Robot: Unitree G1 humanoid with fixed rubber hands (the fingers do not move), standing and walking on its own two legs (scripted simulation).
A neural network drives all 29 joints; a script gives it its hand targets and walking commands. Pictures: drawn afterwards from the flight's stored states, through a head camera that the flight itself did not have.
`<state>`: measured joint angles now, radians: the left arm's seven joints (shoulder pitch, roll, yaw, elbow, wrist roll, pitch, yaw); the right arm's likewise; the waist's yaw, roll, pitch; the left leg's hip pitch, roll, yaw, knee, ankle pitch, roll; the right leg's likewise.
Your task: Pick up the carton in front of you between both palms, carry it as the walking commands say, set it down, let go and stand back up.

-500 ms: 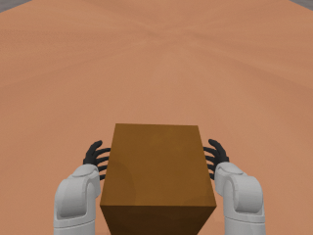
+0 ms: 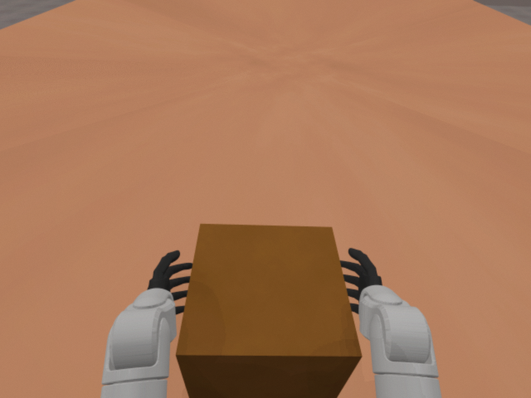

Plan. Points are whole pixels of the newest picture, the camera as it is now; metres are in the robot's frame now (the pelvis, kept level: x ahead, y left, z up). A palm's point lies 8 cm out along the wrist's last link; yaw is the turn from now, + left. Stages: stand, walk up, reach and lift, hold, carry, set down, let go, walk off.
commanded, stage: carry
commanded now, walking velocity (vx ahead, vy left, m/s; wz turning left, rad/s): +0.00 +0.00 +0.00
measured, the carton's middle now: (263, 323) +0.27 +0.00 -0.02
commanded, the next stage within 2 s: hold in 0.82 s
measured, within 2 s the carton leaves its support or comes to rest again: neither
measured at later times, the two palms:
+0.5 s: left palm (167, 301) +0.28 +0.15 +0.04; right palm (364, 298) +0.28 -0.15 +0.04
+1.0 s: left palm (172, 309) +0.27 +0.14 +0.04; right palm (375, 310) +0.26 -0.16 +0.05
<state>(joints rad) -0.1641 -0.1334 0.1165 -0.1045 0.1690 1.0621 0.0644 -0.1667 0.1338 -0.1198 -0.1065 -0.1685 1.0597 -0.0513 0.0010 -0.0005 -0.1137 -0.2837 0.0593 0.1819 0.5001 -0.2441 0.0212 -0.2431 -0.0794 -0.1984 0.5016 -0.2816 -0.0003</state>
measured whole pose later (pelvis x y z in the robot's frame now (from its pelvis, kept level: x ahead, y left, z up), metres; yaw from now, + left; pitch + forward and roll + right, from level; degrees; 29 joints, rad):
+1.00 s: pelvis -0.02 -0.01 +0.01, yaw -2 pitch -5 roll +0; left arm -0.22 -0.14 0.18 0.17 0.26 0.74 0.03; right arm -0.24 0.15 -0.18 0.19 -0.26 0.72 -0.01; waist 0.01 0.00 0.05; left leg -0.11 0.02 0.04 0.38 -0.17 0.01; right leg -0.09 -0.01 -0.08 0.38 -0.20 -0.02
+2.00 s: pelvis -0.07 +0.01 -0.10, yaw -4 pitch +30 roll -1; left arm -0.64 -0.08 0.33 0.55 0.20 0.17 0.04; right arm -0.59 0.15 -0.42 0.47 -0.21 0.17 -0.03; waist -0.03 0.00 -0.01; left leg -1.25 -0.04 -0.01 1.09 -0.35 0.02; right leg -1.23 0.03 0.01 1.09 -0.37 0.00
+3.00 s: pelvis -0.11 +0.02 -0.34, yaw -6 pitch +45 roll -3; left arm -1.30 0.18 0.28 0.88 0.15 0.27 0.06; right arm -1.15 0.01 -0.53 0.65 -0.13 0.27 -0.12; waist -0.05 0.00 0.07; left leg -2.24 -0.04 0.00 1.97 -0.51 0.04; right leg -2.20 0.03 -0.02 1.96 -0.54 0.03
